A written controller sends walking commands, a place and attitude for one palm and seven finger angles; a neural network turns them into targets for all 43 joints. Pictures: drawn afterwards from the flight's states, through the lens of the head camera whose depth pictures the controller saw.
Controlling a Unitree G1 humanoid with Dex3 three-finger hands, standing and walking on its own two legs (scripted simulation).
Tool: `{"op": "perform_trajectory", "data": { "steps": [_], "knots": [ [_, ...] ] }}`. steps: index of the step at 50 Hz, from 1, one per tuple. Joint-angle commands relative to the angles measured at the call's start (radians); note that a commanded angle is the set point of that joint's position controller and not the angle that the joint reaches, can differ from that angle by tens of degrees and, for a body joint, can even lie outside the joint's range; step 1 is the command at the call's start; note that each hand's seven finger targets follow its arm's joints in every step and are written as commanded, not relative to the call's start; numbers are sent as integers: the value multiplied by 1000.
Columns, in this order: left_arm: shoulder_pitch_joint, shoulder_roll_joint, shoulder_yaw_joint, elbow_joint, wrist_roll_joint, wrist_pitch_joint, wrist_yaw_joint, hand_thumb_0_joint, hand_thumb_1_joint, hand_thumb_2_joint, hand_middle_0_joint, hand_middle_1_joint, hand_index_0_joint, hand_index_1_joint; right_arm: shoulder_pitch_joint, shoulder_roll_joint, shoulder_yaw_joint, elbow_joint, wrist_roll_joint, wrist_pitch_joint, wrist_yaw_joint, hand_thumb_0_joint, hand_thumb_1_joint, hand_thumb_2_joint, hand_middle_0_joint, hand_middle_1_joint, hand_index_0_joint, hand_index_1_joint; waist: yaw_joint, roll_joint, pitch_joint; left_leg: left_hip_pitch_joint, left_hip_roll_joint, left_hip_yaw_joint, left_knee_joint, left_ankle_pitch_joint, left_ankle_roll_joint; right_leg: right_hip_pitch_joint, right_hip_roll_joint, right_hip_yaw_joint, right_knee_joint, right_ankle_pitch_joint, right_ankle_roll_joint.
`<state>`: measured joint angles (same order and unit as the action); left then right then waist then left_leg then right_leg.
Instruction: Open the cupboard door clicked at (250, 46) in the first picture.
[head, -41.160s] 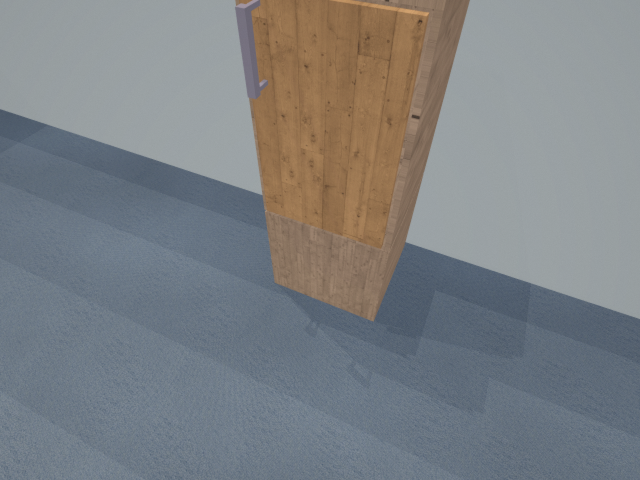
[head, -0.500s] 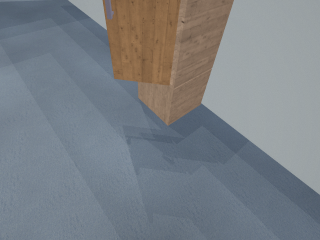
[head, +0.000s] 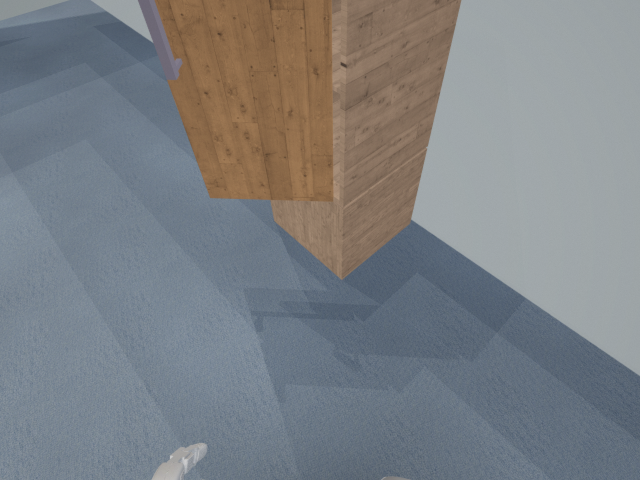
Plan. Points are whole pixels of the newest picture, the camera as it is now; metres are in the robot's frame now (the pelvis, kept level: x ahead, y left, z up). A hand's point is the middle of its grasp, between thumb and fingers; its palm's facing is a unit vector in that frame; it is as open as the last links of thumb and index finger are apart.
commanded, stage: take the last steps up to it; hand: left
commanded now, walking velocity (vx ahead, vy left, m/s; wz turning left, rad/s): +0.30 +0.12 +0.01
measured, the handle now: (161, 28) +0.85 +0.31 +0.15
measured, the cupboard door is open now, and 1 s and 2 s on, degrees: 43 43 43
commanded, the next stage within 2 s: come to a stop and stand still in 0.44 s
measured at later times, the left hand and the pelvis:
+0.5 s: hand out of the picture +0.12 +0.25 -0.18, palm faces +0.09 -0.98 -0.16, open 7.4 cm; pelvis +0.20 +0.09 +0.00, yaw -1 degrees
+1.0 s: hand (176, 333) +0.37 +0.27 -0.16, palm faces -0.05 -0.98 -0.21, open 7.4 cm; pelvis +0.27 +0.10 +0.01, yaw -3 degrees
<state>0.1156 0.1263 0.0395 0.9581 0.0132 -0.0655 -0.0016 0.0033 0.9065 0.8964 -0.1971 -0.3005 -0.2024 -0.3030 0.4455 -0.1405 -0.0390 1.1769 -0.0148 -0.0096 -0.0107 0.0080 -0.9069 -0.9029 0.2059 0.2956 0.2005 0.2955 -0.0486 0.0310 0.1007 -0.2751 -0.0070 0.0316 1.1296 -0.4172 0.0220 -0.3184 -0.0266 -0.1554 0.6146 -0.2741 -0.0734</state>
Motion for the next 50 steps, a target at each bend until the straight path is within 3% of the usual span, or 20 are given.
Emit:
{"op": "perform_trajectory", "data": {
  "steps": [1, 5, 10, 15, 17, 18, 19, 20, 21, 22, 26, 30, 35, 37, 39, 40, 41, 42, 45, 50],
  "knots": [
    [154, 94, 24, 31, -1, -13, 17, 0, 900, 900, -200, -300, -200, -300, -14, -17, -6, -88, -10, -8, 11, 0, -900, -900, 200, 300, 200, 300, 38, -135, -1, -224, 119, -49, 19, 150, -32, 33, -298, 276, -457, 97, -61],
    [207, 100, 36, 61, 3, -31, 10, 0, 900, 900, -200, -300, -200, -300, -43, -14, -16, -104, -14, 0, 23, 0, -900, -900, 200, 300, 200, 300, 37, -133, -69, -259, 125, -1, -139, 230, -65, 132, -257, 180, -445, 235, -59],
    [263, 146, 31, 108, 5, -34, 4, 0, 900, 900, -200, -300, -200, -300, -234, -41, -17, -179, -9, -10, 42, 0, -900, -900, 200, 300, 200, 300, 77, -158, -27, -313, 111, 36, -344, 266, -80, 224, -267, 157, -431, 337, -60],
    [289, 184, 34, 138, 14, -21, 13, 0, 900, 900, -200, -300, -200, -300, -351, -63, -15, -226, -4, -26, 52, 0, -900, -900, 200, 300, 200, 300, 97, -214, 1, -215, 74, 56, -515, 209, -55, 246, -299, 156, -373, 378, -41],
    [290, 188, 36, 145, 12, -14, 15, 0, 900, 900, -200, -300, -200, -300, -318, -81, -17, -214, -6, -34, 46, 0, -900, -900, 200, 300, 200, 300, 70, -192, -23, -74, 34, 90, -611, 221, -40, 212, -277, 134, -291, 412, -18],
    [275, 184, 36, 141, 9, -11, 16, 0, 900, 900, -200, -300, -200, -300, -231, -102, -20, -187, -10, -41, 37, 0, -900, -900, 200, 300, 200, 300, 22, -151, -53, 69, 10, 111, -683, 250, -29, 169, -238, 89, -178, 473, 1],
    [285, 162, 29, 134, 5, -8, 14, 0, 900, 900, -200, -300, -200, -300, -102, -163, -31, -150, -15, -49, 26, 0, -900, -900, 200, 300, 200, 300, -24, -48, -153, 281, 73, 68, -695, 318, -4, 86, -186, 53, 17, 399, 28],
    [328, 110, 20, 119, -4, -7, 9, 0, 900, 900, -200, -300, -200, -300, 16, -266, -56, -131, -26, -55, 12, 0, -900, -900, 200, 300, 200, 300, -56, 175, -277, 500, 303, -210, -662, 498, 94, -125, -56, -23, 270, -8, 71],
    [289, 94, 11, 94, -4, -7, 12, 0, 900, 900, -200, -300, -200, -300, 82, -295, -60, -121, -17, -41, -3, 0, -900, -900, 200, 300, 200, 300, -72, 219, -323, 539, 413, -331, -738, 683, 184, -224, -9, 38, 520, -334, 65],
    [229, 90, 10, 65, -2, -4, 18, 0, 900, 900, -200, -300, -200, -300, 45, -283, -54, -131, -14, -38, -9, 0, -900, -900, 200, 300, 200, 300, -53, 116, -228, 425, 427, -284, -752, 718, 204, -266, -50, 100, 629, -314, 47],
    [233, 59, 17, 93, 10, 33, 7, 0, 900, 900, -200, -300, -200, -300, -150, -133, -8, -178, -10, -56, -17, 0, -900, -900, 200, 300, 200, 300, 43, 116, -66, 97, 314, -101, -882, 513, 142, -218, -112, 141, 599, -115, 65],
    [272, 16, 5, 106, 2, 58, 19, 0, 900, 900, -200, -300, -200, -300, -189, -100, 1, -176, -12, -59, -27, 0, -900, -900, 200, 300, 200, 300, 88, 14, -97, 11, 293, 11, -852, 800, 127, -42, -92, 135, 323, -41, 91],
    [231, 81, 15, 75, 8, 78, 23, 0, 900, 900, -200, -300, -200, -300, -223, -157, -17, -160, -8, -16, -38, 0, -900, -900, 200, 300, 200, 300, 83, 75, -112, 55, 303, -8, -741, 749, 107, 63, -46, 94, 48, 23, 84],
    [217, 131, 25, 53, 14, 78, 24, 0, 900, 900, -200, -300, -200, -300, -204, -157, -24, -156, -3, -1, -38, 0, -900, -900, 200, 300, 200, 300, 83, 47, -83, 24, 263, -19, -673, 667, 63, 108, -54, 120, -68, 220, 66],
    [202, 206, 34, 33, 21, 72, 27, 0, 900, 900, -200, -300, -200, -300, -159, -139, -36, -156, 9, 15, -33, 0, -900, -900, 200, 300, 200, 300, 65, -102, -116, -27, 121, 65, -521, 390, -20, 147, -209, 280, -75, 726, -26],
    [184, 238, 34, 33, 14, 72, 27, 0, 900, 900, -200, -300, -200, -300, -131, -110, -31, -149, 15, 24, -26, 0, -900, -900, 200, 300, 200, 300, 50, -161, -128, -36, 48, 88, -432, 149, -46, 136, -313, 313, -127, 840, -97],
    [182, 242, 36, 34, 9, 68, 34, 0, 900, 900, -200, -300, -200, -300, -137, -85, -27, -151, 18, 39, -27, 0, -900, -900, 200, 300, 200, 300, 59, -230, -174, -44, 16, 77, -290, -119, -56, 169, -356, 363, -190, 874, -160],
    [169, 231, 39, 33, 9, 68, 44, 0, 900, 900, -200, -300, -200, -300, -158, -85, -27, -159, 18, 48, -29, 0, -900, -900, 200, 300, 200, 300, 71, -266, -179, -76, 22, 25, -187, -192, -49, 185, -356, 359, -203, 902, -185],
    [113, 227, 41, 11, 9, 74, 55, 0, 900, 900, -200, -300, -200, -300, -212, -92, -28, -166, 18, 58, -26, 0, -900, -900, 200, 300, 200, 300, 74, -203, -169, -161, 18, -37, -74, -194, -57, 226, -328, 313, -196, 894, -171],
    [64, 233, 46, -5, 11, 78, 48, 0, 900, 900, -200, -300, -200, -300, -149, -70, -20, -144, 14, 50, -16, 0, -900, -900, 200, 300, 200, 300, 46, -173, -190, -34, 15, 26, -444, -10, -73, 205, -256, 245, -168, 645, -97]
  ]
}}
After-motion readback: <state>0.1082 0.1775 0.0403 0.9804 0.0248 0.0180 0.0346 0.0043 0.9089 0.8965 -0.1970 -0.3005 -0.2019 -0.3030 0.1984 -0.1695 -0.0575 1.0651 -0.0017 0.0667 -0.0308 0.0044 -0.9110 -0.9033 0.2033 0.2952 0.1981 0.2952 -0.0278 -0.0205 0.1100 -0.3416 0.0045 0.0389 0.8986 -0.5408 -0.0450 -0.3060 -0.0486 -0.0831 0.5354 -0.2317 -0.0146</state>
